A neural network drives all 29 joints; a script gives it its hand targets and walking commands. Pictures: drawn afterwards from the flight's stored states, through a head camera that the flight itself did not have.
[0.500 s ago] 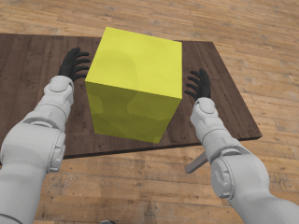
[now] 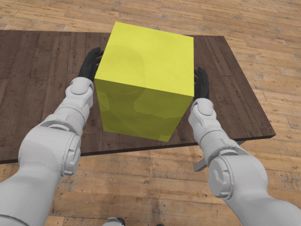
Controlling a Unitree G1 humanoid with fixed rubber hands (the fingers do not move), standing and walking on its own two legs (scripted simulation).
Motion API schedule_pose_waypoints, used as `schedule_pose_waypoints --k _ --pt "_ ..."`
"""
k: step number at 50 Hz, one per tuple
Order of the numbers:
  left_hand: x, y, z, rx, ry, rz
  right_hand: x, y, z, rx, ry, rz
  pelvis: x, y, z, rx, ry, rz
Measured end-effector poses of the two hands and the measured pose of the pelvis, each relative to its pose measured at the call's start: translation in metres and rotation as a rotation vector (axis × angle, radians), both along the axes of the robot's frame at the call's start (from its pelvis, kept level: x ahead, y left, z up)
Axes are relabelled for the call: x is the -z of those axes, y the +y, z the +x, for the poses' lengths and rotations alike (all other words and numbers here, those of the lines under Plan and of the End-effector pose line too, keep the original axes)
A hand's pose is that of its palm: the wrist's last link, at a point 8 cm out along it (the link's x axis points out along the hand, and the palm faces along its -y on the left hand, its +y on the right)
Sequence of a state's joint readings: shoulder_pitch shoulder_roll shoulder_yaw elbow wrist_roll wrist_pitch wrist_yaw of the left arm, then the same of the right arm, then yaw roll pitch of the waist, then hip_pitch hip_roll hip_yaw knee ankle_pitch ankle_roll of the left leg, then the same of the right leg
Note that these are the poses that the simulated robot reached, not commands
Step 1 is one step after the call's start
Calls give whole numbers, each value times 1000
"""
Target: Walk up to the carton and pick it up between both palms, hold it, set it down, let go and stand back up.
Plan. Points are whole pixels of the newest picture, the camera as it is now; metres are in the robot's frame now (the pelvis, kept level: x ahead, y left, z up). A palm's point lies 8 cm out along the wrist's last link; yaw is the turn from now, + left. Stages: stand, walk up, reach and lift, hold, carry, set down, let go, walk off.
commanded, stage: reach and lift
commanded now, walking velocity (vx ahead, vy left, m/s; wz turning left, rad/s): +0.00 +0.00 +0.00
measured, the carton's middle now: (144, 88) +0.48 +0.00 +0.03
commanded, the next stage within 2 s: none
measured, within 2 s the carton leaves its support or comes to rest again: leaves its support in 1.72 s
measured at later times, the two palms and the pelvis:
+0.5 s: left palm (85, 83) +0.46 +0.16 +0.08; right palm (198, 103) +0.42 -0.14 +0.07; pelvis +0.01 +0.00 +0.02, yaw +2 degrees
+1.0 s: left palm (88, 81) +0.46 +0.15 +0.08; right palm (200, 105) +0.41 -0.15 +0.06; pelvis +0.02 -0.04 +0.03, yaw +2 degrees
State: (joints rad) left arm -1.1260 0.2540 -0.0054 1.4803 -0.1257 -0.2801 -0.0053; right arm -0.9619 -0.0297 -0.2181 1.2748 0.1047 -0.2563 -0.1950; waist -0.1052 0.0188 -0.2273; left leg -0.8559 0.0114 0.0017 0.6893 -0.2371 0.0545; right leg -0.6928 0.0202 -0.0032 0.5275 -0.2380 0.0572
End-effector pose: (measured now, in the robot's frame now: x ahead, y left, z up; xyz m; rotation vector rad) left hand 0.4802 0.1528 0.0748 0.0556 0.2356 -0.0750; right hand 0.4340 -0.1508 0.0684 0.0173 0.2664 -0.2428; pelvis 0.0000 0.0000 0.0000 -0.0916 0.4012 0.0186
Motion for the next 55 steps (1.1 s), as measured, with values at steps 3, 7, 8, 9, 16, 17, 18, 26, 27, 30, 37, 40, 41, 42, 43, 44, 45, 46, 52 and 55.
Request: schedule_pose_waypoints --k 3,7,8,9,16,17,18,26,27,30,37,40,41,42,43,44,45,46,52,55 --pt "0 -1 -1 -15 0 -6 -1 1 -1 19 4 -4 -1 -1 -1 3 -7 2" --pt "0 -1 -2 -17 -2 -3 -1 2 -3 26 7 -11 -4 -3 -2 5 -22 7" --pt "0 -1 -2 -16 -4 -2 -1 2 -3 29 4 -11 -5 -3 -2 5 -26 8" --pt "0 -1 -3 -15 -7 -1 -1 3 -4 31 1 -10 -5 -3 -2 4 -30 9" --pt "-2 -2 -7 -21 -14 -15 -1 4 -10 46 -39 -15 -12 -3 -2 -4 -70 17" --pt "-2 -2 -8 -23 -14 -23 -1 4 -12 47 -46 -17 -13 -3 -1 -5 -80 20" --pt "-2 -2 -9 -25 -15 -28 -1 5 -13 48 -53 -17 -14 -3 -1 -6 -91 22" --pt "-1 4 -24 -56 9 -13 2 10 -19 15 -48 -13 -21 -5 8 -16 -150 39" --pt "-1 4 -25 -58 15 -11 3 10 -19 10 -42 -16 -22 -6 9 -17 -153 41" --pt "-1 4 -25 -56 23 -3 3 9 -20 3 -33 -22 -23 -9 12 -20 -160 46" --pt "-6 -4 -21 -42 21 -16 3 2 -22 8 -28 -34 -25 -21 18 -19 -167 52" --pt "-7 -7 -19 -38 22 -23 3 0 -23 16 -28 -34 -25 -26 19 -15 -172 55" --pt "-8 -7 -19 -38 22 -26 3 0 -23 18 -28 -32 -26 -27 20 -14 -174 56" --pt "-8 -7 -19 -39 23 -28 3 0 -23 20 -29 -31 -26 -29 20 -13 -176 57" --pt "-7 -7 -19 -40 23 -29 3 0 -23 22 -29 -29 -26 -30 20 -13 -178 58" --pt "-7 -7 -19 -40 23 -31 3 0 -23 24 -30 -27 -26 -31 20 -13 -180 59" --pt "-7 -7 -19 -41 23 -31 3 1 -23 26 -31 -25 -26 -32 20 -13 -183 60" --pt "-6 -7 -19 -41 23 -30 4 1 -24 27 -32 -24 -26 -33 20 -13 -185 60" --pt "-4 -5 -19 -41 23 -28 4 3 -23 33 -41 -25 -26 -36 20 -13 -182 60" --pt "-4 -4 -19 -39 23 -27 4 3 -24 34 -44 -30 -26 -35 19 -13 -181 60"
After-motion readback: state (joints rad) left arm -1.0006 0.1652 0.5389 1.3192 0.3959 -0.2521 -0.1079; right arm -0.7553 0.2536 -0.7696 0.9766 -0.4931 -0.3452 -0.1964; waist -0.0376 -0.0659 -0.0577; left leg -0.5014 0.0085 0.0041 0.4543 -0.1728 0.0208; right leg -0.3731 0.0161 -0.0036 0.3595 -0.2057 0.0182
